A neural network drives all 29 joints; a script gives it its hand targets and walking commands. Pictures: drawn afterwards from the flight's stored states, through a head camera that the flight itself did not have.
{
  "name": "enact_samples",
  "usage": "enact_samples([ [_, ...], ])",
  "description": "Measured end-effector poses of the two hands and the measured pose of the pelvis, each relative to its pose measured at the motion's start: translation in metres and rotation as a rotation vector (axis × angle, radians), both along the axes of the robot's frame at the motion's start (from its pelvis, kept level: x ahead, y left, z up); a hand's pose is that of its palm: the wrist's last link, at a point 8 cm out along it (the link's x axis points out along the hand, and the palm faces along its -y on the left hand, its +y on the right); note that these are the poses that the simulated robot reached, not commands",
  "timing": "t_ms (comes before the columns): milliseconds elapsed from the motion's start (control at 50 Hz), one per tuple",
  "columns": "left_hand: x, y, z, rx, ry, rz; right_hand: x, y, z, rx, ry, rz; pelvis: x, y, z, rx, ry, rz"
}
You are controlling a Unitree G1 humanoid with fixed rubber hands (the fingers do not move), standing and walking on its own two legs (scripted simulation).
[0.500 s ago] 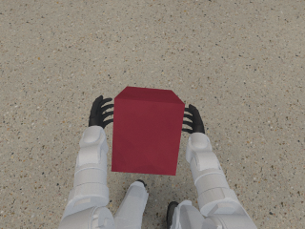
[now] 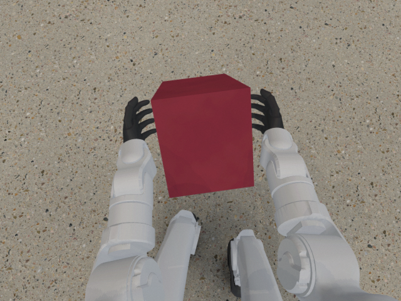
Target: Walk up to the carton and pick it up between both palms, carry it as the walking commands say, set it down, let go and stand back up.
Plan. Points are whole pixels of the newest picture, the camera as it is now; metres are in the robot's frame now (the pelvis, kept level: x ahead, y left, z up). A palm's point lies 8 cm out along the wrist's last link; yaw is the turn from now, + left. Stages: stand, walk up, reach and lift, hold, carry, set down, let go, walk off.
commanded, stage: set down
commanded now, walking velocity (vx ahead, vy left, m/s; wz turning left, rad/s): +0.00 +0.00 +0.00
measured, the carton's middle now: (201, 125) +0.48 +0.09 -0.20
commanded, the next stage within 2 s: none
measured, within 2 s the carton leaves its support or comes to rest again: neither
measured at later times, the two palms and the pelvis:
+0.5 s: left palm (145, 130) +0.43 +0.20 -0.14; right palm (261, 131) +0.48 -0.06 -0.15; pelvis +0.01 -0.04 -0.06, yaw +0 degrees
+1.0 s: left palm (143, 134) +0.45 +0.23 -0.24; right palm (242, 127) +0.51 -0.02 -0.24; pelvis -0.02 -0.02 -0.11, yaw -1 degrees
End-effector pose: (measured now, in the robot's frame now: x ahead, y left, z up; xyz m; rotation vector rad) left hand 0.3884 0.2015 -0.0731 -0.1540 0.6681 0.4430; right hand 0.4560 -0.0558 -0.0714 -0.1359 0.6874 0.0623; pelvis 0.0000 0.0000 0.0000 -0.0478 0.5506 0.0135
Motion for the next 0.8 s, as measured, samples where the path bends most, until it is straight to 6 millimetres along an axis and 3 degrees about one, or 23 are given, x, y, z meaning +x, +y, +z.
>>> enact_samples([
  [180, 0.021, 0.007, -0.018, 0.029, 0.009, -0.015, 0.015, 0.005, -0.015, -0.025, 0.002, 0.028, -0.003, -0.015, -0.024, -0.006, 0.015, 0.010],
  [380, 0.036, -0.002, -0.047, 0.060, 0.051, -0.047, 0.016, -0.006, -0.062, -0.005, 0.058, 0.011, 0.005, -0.033, -0.042, 0.011, 0.074, -0.002],
  [540, 0.042, 0.006, -0.067, 0.071, 0.034, -0.041, 0.029, 0.003, -0.088, 0.014, 0.038, 0.017, 0.007, -0.041, -0.061, 0.024, 0.118, -0.019],
  [800, 0.049, 0.019, -0.123, 0.020, 0.056, -0.045, 0.045, 0.017, -0.130, -0.028, 0.047, 0.025, 0.001, -0.039, -0.086, 0.006, 0.149, -0.018],
])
